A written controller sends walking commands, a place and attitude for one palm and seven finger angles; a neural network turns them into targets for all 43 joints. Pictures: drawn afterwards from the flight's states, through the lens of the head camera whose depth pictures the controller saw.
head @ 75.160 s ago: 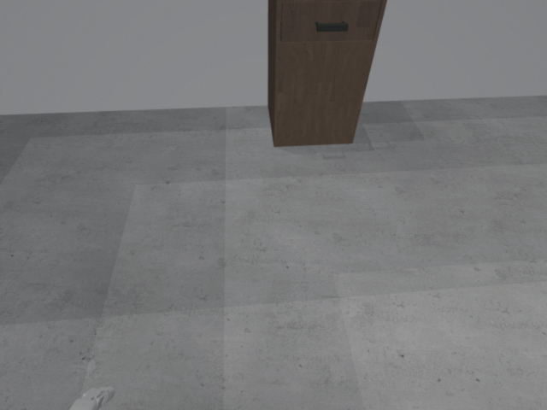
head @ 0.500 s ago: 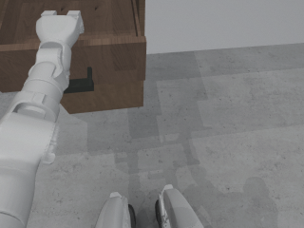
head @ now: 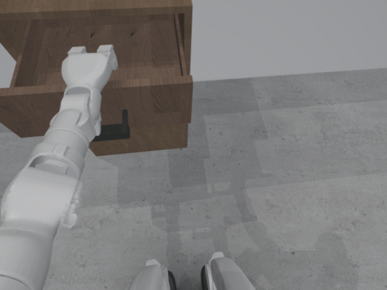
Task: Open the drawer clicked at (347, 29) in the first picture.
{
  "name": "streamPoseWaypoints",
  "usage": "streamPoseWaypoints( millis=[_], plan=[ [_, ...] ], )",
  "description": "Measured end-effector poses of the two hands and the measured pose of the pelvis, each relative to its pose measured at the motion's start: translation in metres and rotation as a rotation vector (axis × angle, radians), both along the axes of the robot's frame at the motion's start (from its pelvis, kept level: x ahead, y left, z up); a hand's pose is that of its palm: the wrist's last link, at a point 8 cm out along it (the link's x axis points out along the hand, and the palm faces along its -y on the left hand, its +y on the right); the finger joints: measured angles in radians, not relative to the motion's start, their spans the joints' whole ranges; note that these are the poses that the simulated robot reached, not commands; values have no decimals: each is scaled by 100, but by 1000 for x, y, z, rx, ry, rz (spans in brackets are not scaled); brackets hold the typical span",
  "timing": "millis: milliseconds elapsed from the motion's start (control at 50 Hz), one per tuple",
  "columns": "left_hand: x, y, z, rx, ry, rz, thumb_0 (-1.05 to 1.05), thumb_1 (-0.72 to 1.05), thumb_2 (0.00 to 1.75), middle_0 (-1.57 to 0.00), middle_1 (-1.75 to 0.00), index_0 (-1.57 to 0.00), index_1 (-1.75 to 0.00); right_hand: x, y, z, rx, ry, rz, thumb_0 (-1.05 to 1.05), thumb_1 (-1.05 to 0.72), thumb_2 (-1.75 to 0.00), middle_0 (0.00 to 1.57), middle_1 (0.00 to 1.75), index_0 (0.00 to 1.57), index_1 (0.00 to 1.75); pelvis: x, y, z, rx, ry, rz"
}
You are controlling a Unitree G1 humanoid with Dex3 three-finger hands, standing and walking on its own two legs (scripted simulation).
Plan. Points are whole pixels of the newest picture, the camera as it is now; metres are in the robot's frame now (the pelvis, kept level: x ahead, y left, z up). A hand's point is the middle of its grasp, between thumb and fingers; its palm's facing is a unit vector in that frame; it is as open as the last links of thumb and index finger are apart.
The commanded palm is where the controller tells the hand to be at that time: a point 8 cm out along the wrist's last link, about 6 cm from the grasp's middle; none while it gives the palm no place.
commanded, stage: lift the hand off the handle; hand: left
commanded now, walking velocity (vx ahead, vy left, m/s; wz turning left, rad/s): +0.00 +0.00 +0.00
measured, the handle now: (98, 124) +0.48 +0.17 -0.02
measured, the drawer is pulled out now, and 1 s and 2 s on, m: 0.21 0.21 0.21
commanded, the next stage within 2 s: draw the hand back to the body in 0.70 s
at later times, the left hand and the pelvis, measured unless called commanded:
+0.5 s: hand (97, 83) +0.54 +0.15 +0.05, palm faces -0.03 -0.08 -1.00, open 14.0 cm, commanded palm +0.52 +0.15 +0.11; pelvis +0.04 +0.01 +0.03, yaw +0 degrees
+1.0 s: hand (85, 94) +0.50 +0.17 +0.07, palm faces -0.02 -0.09 -1.00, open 13.8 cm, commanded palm +0.46 +0.18 +0.14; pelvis +0.04 -0.01 +0.05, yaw +0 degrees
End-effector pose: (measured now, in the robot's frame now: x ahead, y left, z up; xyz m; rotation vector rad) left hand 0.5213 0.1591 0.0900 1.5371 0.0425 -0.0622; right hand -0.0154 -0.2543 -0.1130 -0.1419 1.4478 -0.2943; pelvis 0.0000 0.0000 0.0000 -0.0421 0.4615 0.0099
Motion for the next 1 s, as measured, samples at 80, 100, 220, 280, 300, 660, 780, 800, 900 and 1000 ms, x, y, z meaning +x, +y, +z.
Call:
streamPoseWaypoints(
  millis=[80, 100, 220, 280, 300, 660, 780, 800, 900, 1000],
  plan=[
    [0, 0, 0, 2, 6, 1, -17, -61, 12, -32, -120, -32, -120, 7, 0, 6, -2, -3, -1, 1, -90, -90, 20, 30, 20, 30, 6, 1, 6, 0, -10, 1],
    [0, 1, 0, -1, 8, 4, -17, -61, 12, -32, -120, -32, -120, 9, 1, 7, -3, -4, -1, 1, -90, -90, 20, 30, 20, 30, 7, 1, 7, 0, -13, 1],
    [-1, 6, 1, -31, 7, 16, -12, -61, 17, -32, -120, -32, -120, 17, 1, 16, -4, -2, -6, 1, -90, -90, 20, 30, 20, 30, 16, 3, 16, 1, -30, -1],
    [-3, 7, 3, -33, 4, 9, -9, -60, 21, -32, -120, -32, -120, 21, 2, 19, -1, 2, -7, 1, -90, -90, 20, 30, 20, 30, 22, 4, 20, 0, -40, 0],
    [-4, 6, 3, -29, 4, 3, -8, -59, 22, -32, -120, -32, -120, 23, 3, 20, 0, 4, -7, 1, -90, -90, 20, 30, 20, 30, 23, 4, 22, 0, -43, 2],
    [1, -5, 28, -34, -28, 31, -1, -50, 30, -32, -120, -32, -120, 57, 5, 27, 34, -30, -3, 1, -90, -90, 20, 30, 20, 30, 42, 5, 38, 11, -92, -3],
    [-6, -1, 27, -33, 18, 41, 0, -49, 30, -32, -120, -32, -120, 65, 0, 31, 29, -58, 3, 1, -90, -90, 21, 30, 20, 30, 44, 0, 42, 16, -111, -7],
    [-7, 0, 26, -31, 24, 38, 0, -49, 30, -32, -120, -32, -120, 65, -1, 32, 26, -61, 5, 1, -90, -90, 21, 30, 20, 30, 44, 0, 42, 17, -113, -7],
    [-21, 3, 27, -63, 4, 2, 0, -49, 30, -32, -120, -32, -120, 68, -8, 34, 11, -70, 13, 1, -90, -90, 20, 30, 20, 30, 43, -3, 43, 21, -125, -9],
    [-46, 12, 35, -55, -49, -2, 0, -49, 30, -32, -120, -32, -120, 77, -12, 33, 23, -94, 23, 1, -91, -90, 20, 30, 20, 30, 43, -5, 46, 25, -157, -11]
  ],
)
